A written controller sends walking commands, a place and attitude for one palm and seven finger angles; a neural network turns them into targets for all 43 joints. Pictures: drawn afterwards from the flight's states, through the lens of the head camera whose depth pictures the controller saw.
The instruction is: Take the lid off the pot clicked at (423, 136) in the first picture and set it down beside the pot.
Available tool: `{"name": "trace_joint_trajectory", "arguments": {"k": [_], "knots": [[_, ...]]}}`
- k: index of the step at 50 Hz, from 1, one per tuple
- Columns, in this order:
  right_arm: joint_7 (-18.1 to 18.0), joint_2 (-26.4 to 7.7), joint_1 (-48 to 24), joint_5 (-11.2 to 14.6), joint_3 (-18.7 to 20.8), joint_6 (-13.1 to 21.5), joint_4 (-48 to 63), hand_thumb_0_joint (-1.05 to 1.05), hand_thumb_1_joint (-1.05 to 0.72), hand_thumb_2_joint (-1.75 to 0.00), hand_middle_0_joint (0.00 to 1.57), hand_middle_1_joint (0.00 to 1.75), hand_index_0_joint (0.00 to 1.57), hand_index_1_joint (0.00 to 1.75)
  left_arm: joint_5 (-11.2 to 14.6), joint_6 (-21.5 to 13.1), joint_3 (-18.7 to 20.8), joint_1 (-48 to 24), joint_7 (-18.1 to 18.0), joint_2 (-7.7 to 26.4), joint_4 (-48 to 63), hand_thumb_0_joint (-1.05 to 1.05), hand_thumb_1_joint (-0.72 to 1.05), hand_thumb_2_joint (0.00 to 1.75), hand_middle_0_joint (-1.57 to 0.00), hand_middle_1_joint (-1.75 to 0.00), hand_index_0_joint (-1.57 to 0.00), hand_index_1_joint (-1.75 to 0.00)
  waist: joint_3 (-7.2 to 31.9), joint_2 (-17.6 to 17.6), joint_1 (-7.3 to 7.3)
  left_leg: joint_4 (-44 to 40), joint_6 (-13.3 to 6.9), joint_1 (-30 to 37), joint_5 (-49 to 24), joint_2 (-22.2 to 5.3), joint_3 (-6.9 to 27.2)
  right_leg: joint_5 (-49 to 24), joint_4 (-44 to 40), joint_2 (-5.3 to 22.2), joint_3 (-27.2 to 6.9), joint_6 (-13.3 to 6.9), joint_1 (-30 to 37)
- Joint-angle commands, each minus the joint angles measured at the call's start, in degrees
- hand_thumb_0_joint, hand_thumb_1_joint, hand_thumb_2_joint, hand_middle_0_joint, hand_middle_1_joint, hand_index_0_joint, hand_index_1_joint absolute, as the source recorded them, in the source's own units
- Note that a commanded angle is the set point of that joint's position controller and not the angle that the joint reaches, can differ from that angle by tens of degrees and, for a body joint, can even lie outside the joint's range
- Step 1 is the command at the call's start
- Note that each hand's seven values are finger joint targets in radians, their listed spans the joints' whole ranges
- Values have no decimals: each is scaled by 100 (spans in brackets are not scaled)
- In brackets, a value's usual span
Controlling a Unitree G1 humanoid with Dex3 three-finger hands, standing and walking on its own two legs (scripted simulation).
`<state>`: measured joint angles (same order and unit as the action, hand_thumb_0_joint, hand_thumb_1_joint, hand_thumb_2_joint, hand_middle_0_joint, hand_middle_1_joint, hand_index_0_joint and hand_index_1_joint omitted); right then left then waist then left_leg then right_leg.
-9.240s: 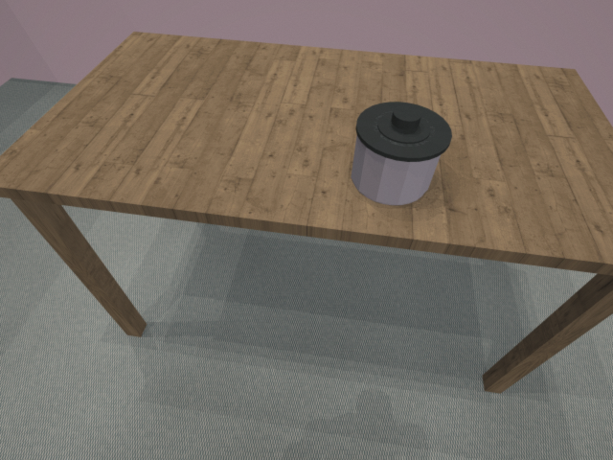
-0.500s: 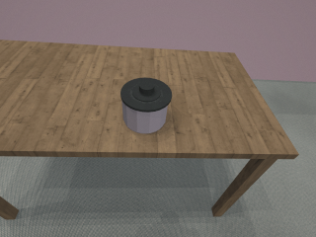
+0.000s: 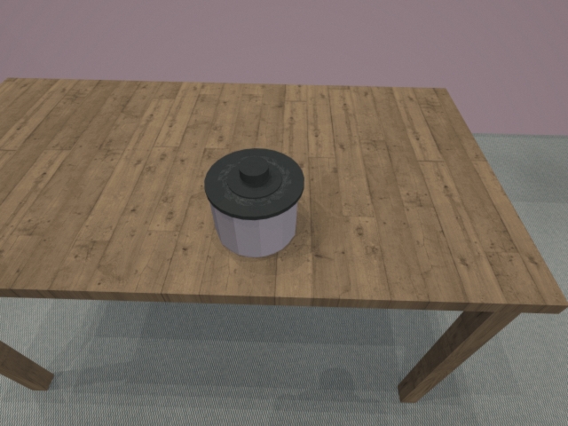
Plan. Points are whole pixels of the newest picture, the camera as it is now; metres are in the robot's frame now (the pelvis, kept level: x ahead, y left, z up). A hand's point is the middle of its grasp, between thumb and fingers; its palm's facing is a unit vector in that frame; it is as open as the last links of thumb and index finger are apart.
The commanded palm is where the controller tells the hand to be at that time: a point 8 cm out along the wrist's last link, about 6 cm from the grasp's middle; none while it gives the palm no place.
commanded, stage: come to a stop and stand still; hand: left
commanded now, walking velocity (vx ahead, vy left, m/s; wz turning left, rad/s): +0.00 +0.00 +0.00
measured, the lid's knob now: (253, 170) +0.47 +0.08 +0.11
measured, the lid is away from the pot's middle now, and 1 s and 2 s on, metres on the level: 0.00 0.00 0.00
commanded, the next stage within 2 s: look again from close up in 0.16 s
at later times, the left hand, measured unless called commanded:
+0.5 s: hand out of the picture -0.02 +0.19 -0.17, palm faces +0.03 -0.97 -0.24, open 7.3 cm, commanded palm none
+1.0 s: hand out of the picture -0.05 +0.22 -0.17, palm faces +0.01 -0.97 -0.25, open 7.3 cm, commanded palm none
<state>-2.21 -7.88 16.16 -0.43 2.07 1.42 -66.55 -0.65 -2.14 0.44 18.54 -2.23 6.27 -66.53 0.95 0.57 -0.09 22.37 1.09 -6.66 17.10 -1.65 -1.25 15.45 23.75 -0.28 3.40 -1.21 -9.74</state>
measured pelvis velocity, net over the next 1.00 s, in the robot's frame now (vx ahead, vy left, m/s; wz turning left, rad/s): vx -0.07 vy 0.03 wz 0.00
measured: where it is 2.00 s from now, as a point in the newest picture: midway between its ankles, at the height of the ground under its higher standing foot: outside the picture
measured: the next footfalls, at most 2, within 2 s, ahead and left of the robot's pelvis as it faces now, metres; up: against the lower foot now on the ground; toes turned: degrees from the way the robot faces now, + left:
none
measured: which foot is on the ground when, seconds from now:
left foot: down 0.00-1.00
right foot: down 0.00-1.00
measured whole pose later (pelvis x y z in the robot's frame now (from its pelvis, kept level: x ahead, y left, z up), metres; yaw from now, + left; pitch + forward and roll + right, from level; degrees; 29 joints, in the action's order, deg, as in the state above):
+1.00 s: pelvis -0.07 +0.03 +0.00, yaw +0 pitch -1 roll +1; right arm -0.2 -10.4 14.7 -0.8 0.7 0.1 -62.2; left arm -0.5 -0.4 -0.6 16.2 -1.8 9.7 -61.3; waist -1.5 1.9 -0.2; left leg 26.2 -2.1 -11.1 13.8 2.0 -2.8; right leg 12.1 28.2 3.5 1.6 1.3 -14.6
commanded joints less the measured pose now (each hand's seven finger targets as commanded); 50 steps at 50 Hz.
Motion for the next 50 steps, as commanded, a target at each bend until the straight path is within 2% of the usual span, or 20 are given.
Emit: {"name": "trace_joint_trajectory", "arguments": {"k": [1, 7, 8, 12, 13, 14, 16, 18, 20, 22, 26, 28, 33, 35, 40, 42, 50], "knots": [[-29, -293, 547, -25, -13, 22, 42, 0, -90, -90, 20, 30, 20, 30, -5, -101, 92, 352, -52, 663, 182, 0, 90, 90, -20, -30, -20, -30, -119, 3, -67, -130, -155, -32, -1880, -415, 261, -2845, -274, 778, -660, -76, 208], [-21, -339, 522, -25, -28, 4, 59, 0, -90, -90, 20, 30, 20, 30, -9, -90, 85, 315, -49, 682, 191, 0, 90, 90, -20, -30, -20, -30, -268, -155, -46, -227, -145, -100, -1653, -418, 277, -2538, -420, 767, -635, -43, 201], [-18, -356, 505, -27, -30, 2, 87, 0, -90, -90, 20, 30, 20, 30, 7, -79, 79, 318, -40, 716, 202, 0, 90, 90, -20, -30, -20, -30, -193, -191, -26, -232, -155, -83, -1614, -434, 277, -2454, -441, 748, -617, -46, 238], [-2, -363, 515, -34, -42, -1, 79, 0, -90, -90, 20, 30, 20, 30, -7, -72, 87, 259, -36, 712, 225, 0, 90, 90, -20, -30, -20, -30, -388, -145, -19, -320, -149, -196, -1436, -394, 303, -2044, -526, 749, -635, -36, 143], [18, -567, 443, -174, -104, -20, 447, 0, -90, -90, 20, 30, 20, 30, -31, -37, -15, 48, -130, 1201, 625, 0, 90, 90, -20, -30, -20, -30, -1055, -511, -148, -277, -270, -321, -1633, 14, 408, -2049, 103, 252, -567, -158, -342], [32, -636, 177, -90, 19, 56, 633, 0, -90, -90, 20, 30, 20, 30, 47, 13, -37, 280, -92, 670, 664, 0, 90, 90, -20, -30, -20, -30, -746, -19, 61, 40, -227, -397, -1868, -322, 363, -1443, 43, 502, -571, -134, -356], [17, -582, 51, -79, -30, 91, 679, 0, -90, -90, 20, 30, 20, 30, 78, -36, -32, 360, -94, 775, 660, 0, 90, 90, -20, -30, -20, -30, -234, 361, 41, 131, -221, -197, -2169, -251, 340, -2022, -47, 578, -604, -227, 74], [13, -551, 35, -72, -19, 53, 738, 0, -90, -90, 20, 30, 20, 30, 97, -25, 27, 326, -107, 913, 731, 0, 90, 90, -20, -30, -20, -30, 65, 321, 29, 254, -205, -145, -2054, -223, 357, -2128, -16, 629, -622, -234, 245], [30, -608, -21, -71, -25, 31, 761, 0, -90, -90, 20, 30, 20, 30, 96, -29, 31, 243, -107, 889, 769, 0, 90, 90, -20, -30, -20, -30, 74, 230, 23, 280, -188, -189, -1847, -199, 333, -2089, -38, 667, -667, -231, 231], [55, -637, -70, -69, -23, 0, 761, 0, -90, -90, 20, 30, 20, 30, 90, -25, 35, 155, -106, 906, 793, 0, 90, 90, -20, -30, -20, -30, -104, 13, 5, 274, -181, -264, -1599, -181, 352, -1875, -122, 683, -725, -213, 90], [115, -720, -135, -64, -28, -66, 775, 0, -90, -90, 20, 30, 20, 30, 72, 4, 43, -31, -82, 967, 840, 0, 90, 90, -20, -30, -20, -30, -529, -323, -25, 174, -180, -435, -949, -126, 411, -580, -386, 688, -858, -169, -392], [132, -721, -118, -73, -38, -93, 785, 0, -90, -90, 20, 30, 20, 30, 64, 35, 53, -152, -65, 1044, 875, 0, 90, 90, -20, -30, -20, -30, -572, -244, -53, 65, -200, -401, -724, -138, 459, -22, -425, 680, -829, -165, -585], [162, -799, -143, -79, -34, -101, 807, 0, -90, -90, 20, 30, 20, 30, 40, 67, 50, -201, -38, 1108, 910, 0, 90, 90, -20, -30, -20, -30, -500, -213, -54, -56, -234, -435, -249, -151, 524, 503, -390, 653, -807, -108, -789], [171, -860, -166, -88, -28, -94, 826, 0, -90, -90, 20, 30, 20, 30, 23, 75, 51, -222, -33, 1086, 925, 0, 90, 90, -20, -30, -20, -30, -545, -94, -60, -121, -252, -599, -71, -154, 586, 546, -299, 624, -788, -87, -844], [166, -930, -200, -76, -36, -34, 828, 0, -90, -90, 20, 30, 20, 30, 9, 78, 27, -124, -16, 1039, 873, 0, 90, 90, -20, -30, -20, -30, -433, 152, 4, -392, -322, -736, -44, -305, 790, 51, -19, 535, -579, -28, -640], [163, -894, -167, -61, -41, 4, 794, 0, -90, -90, 20, 30, 20, 30, 7, 56, 29, -73, -18, 1040, 834, 0, 90, 90, -20, -30, -20, -30, -379, 37, 20, -347, -328, -698, -380, -296, 768, -234, 13, 570, -573, -26, -535], [149, -810, -50, -44, -61, 4, 677, 0, -90, -90, 20, 30, 20, 30, -1, 77, 18, 32, -20, 1012, 735, 0, 90, 90, -20, -30, -20, -30, -429, 17, 20, -339, -332, -709, -329, -293, 718, -216, -20, 624, -574, -17, -593]]}}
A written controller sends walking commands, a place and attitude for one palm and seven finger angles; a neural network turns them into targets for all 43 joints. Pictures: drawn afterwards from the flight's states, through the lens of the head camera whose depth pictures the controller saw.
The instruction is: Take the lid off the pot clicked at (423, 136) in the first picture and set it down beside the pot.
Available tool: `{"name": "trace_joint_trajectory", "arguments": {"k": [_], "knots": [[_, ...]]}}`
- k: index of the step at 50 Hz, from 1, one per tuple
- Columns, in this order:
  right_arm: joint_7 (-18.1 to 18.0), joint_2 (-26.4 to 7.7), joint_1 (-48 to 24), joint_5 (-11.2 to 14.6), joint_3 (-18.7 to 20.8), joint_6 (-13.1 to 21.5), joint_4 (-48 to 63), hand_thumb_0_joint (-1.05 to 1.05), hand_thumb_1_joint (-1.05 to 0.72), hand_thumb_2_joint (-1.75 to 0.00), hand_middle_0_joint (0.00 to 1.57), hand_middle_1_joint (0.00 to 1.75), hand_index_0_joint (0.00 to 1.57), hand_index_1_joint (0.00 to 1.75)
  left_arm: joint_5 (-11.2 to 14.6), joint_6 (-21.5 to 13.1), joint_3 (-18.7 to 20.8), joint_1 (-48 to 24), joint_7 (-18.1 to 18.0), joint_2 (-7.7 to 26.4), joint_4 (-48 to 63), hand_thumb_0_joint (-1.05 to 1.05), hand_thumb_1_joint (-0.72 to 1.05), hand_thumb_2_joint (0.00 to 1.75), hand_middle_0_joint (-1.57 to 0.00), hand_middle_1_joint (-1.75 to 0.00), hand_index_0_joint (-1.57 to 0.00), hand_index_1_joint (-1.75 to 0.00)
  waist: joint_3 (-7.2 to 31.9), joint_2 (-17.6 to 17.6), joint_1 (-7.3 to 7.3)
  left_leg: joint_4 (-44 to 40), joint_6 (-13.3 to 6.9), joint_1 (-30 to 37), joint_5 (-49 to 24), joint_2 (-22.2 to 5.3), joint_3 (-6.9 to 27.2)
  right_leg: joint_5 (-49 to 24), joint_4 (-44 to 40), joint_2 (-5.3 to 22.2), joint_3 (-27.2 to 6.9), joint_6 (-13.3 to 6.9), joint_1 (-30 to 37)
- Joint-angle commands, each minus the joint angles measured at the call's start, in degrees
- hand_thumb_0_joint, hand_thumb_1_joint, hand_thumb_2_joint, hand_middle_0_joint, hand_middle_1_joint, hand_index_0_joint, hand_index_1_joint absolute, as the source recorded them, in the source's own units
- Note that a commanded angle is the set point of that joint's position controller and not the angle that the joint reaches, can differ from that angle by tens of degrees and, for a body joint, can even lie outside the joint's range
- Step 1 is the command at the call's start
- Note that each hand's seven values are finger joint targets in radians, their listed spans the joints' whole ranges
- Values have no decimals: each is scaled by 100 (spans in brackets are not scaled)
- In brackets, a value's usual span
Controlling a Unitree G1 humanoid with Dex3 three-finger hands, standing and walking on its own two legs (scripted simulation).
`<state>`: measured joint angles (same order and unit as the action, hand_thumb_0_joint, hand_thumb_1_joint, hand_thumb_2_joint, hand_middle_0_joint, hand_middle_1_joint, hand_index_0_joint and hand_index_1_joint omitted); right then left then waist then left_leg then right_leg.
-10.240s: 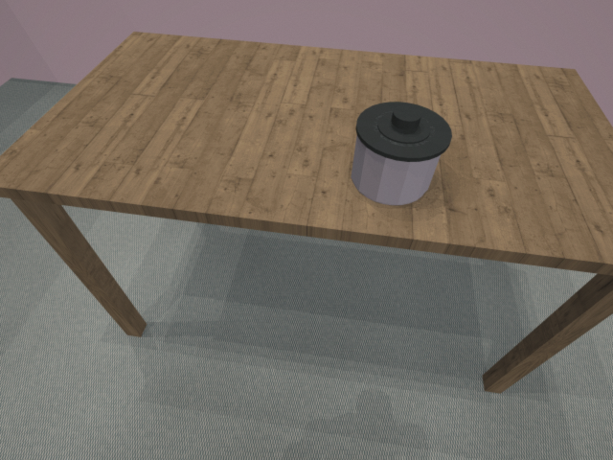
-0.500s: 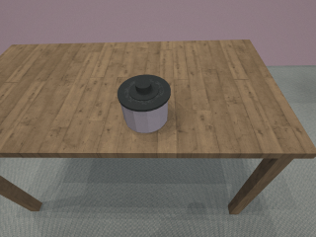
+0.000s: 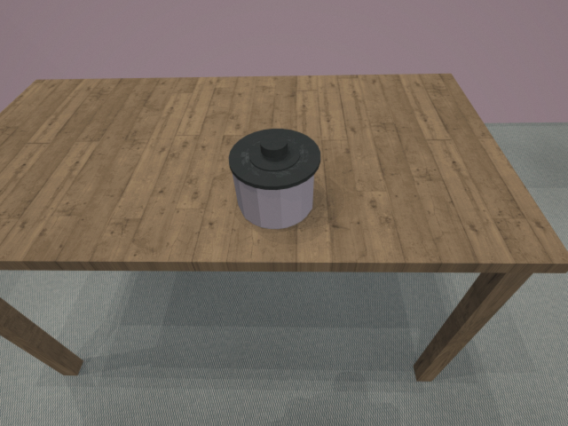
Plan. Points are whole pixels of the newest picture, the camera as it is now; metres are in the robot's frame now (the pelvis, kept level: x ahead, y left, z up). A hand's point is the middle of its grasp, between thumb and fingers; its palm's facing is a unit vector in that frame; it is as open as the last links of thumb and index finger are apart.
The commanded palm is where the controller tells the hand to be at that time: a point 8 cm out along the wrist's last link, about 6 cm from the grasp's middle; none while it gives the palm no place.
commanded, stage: look again from close up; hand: left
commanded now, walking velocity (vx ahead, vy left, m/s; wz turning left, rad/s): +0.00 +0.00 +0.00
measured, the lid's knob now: (274, 145) +0.54 +0.05 +0.11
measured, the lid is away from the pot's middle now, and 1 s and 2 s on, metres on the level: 0.00 0.00 0.00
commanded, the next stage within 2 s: shuffle to correct the standing spot in 0.34 s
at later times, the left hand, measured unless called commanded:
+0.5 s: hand out of the picture +0.00 +0.17 -0.17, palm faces +0.02 -0.98 -0.21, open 7.3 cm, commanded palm none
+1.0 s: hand out of the picture +0.02 +0.13 -0.19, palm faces +0.05 -0.98 -0.17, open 7.3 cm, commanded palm none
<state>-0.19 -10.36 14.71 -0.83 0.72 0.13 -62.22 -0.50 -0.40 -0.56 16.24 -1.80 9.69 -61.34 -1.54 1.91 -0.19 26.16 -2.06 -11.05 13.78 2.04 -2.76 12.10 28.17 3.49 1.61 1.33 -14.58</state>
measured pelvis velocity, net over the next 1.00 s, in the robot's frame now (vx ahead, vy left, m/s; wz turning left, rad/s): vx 0.06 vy -0.04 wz -0.02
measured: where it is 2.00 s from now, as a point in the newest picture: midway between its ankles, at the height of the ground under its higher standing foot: outside the picture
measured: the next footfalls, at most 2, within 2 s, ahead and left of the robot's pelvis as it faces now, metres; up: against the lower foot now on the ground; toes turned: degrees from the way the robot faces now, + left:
right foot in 1.20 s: +0.15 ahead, -0.19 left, +0.00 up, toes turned -3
left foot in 1.44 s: +0.15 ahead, -0.01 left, +0.00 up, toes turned +3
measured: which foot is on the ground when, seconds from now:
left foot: down 0.00-1.00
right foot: down 0.00-1.00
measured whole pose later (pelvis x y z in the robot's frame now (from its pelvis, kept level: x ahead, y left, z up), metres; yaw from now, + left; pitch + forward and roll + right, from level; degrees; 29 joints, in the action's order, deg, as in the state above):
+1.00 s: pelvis +0.06 -0.04 -0.01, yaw -1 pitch +1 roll +1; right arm -1.9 -6.7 17.0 -1.0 2.6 0.8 -64.4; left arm -1.2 0.3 2.1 21.7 -1.1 7.7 -62.5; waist -0.4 -1.2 0.3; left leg 32.3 1.8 -11.2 22.1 -1.9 -2.3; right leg 20.9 35.9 -0.1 2.3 -2.2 -15.9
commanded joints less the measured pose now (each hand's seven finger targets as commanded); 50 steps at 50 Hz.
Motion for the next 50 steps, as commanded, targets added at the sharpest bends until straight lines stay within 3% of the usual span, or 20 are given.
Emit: {"name": "trace_joint_trajectory", "arguments": {"k": [1, 22, 25, 29, 34, 37, 39, 41, 43, 45, 47, 48, 49, 50], "knots": [[-53, -539, 110, -3, 71, 126, 224, 0, -90, -90, 20, 30, 20, 30, -10, -104, 112, 281, -65, 674, 193, 0, 90, 90, -20, -30, -20, -30, -209, -206, 24, -680, -10, -258, -8, -626, 853, 138, -499, 266, -445, -282, -126], [-82, -277, 388, 22, 71, 140, -8, 0, -90, -90, 20, 30, 20, 30, -28, -125, 130, 456, -70, 571, 31, 0, 90, 90, -20, -30, -20, -30, -179, -223, 1, -574, 7, -109, -210, -621, 692, 85, -597, 325, -576, -308, -245], [-93, -242, 419, -4, 80, 138, -59, 0, -90, -90, 20, 30, 20, 30, -27, -109, 117, 503, -52, 480, -25, 0, 90, 90, -20, -30, -20, -30, -244, -267, -8, -724, -7, -153, 455, -684, 776, 546, -640, 218, -499, -275, -287], [-98, -304, 419, -41, 143, 90, -30, 0, -90, -90, 20, 30, 20, 30, -68, -35, 152, 538, -17, 452, 9, 0, 90, 90, -20, -30, -20, -30, -597, 39, 15, -1047, -73, -480, 1557, -857, 1000, 1079, -436, 72, -313, -278, -493], [-123, -358, 497, -57, 222, 88, 19, 0, -90, -90, 20, 30, 20, 30, -91, -25, 215, 709, 30, 391, 58, 0, 90, 90, -20, -30, -20, -30, -654, 135, 46, -1111, -184, -696, 1810, -1019, 1167, 943, -157, -44, -232, -321, -481], [-140, -258, 579, -49, 232, 124, 37, 0, -90, -90, 20, 30, 20, 30, -91, -56, 263, 846, 42, 440, 87, 0, 90, 90, -20, -30, -20, -30, -493, -151, 57, -646, -163, -647, 1166, -886, 930, 709, -304, 93, -490, -420, -351], [-158, -161, 620, -38, 218, 143, 44, 0, -90, -90, 20, 30, 20, 30, -73, -76, 290, 937, 35, 468, 73, 0, 90, 90, -20, -30, -20, -30, -377, -610, 55, -167, -107, -623, 621, -696, 602, 541, -504, 248, -751, -502, -211], [-175, -17, 695, -30, 192, 158, 16, 0, -90, -90, 20, 30, 20, 30, -68, -92, 337, 1042, 15, 558, 26, 0, 90, 90, -20, -30, -20, -30, -159, -845, 32, 470, -12, -679, 190, -458, 170, 124, -597, 494, -1064, -704, 95], [-192, 72, 703, -4, 199, 158, -17, 0, -90, -90, 20, 30, 20, 30, -60, -89, 378, 1148, 3, 625, -1, 0, 90, 90, -20, -30, -20, -30, 27, -1015, 47, 850, 47, -733, 249, -365, 46, -331, -606, 660, -1255, -942, 360], [-208, 56, 586, -9, 202, 144, -8, 0, -90, -90, 20, 30, 20, 30, -81, -53, 411, 1037, -17, 637, 56, 0, 90, 90, -20, -30, -20, -30, -106, -928, 19, 797, 84, -747, 516, -361, -21, -583, -459, 742, -1326, -1070, 250], [-206, 63, 648, -26, 191, 151, -78, 0, -90, -90, 20, 30, 20, 30, -81, -17, 401, 800, -13, 573, 132, 0, 90, 90, -20, -30, -20, -30, -226, -449, -78, 117, 30, -204, 55, -547, 116, -607, -56, 443, -897, -880, -217], [-212, -53, 739, -51, 226, 175, -120, 0, -90, -90, 20, 30, 20, 30, -62, -18, 389, 751, 16, 481, 180, 0, 90, 90, -20, -30, -20, -30, -137, 57, -99, -196, -99, 298, -589, -913, 545, -479, 328, 95, -481, -623, -535], [-256, -395, 979, -73, 318, 173, -183, 0, -90, -90, 20, 30, 20, 30, -72, -10, 392, 649, 38, 371, 300, 0, 90, 90, -20, -30, -20, -30, -168, 811, -207, -277, -363, 698, -1504, -1518, 1272, -184, 949, -221, -24, -389, -1076], [-292, -591, 1242, -97, 389, 149, -266, 0, -90, -90, 20, 30, 20, 30, -98, -5, 398, 481, 39, 342, 378, 0, 90, 90, -20, -30, -20, -30, -177, 1291, -271, -366, -672, 1031, -2572, -2071, 1864, 583, 1544, -340, 313, -265, -1537]]}}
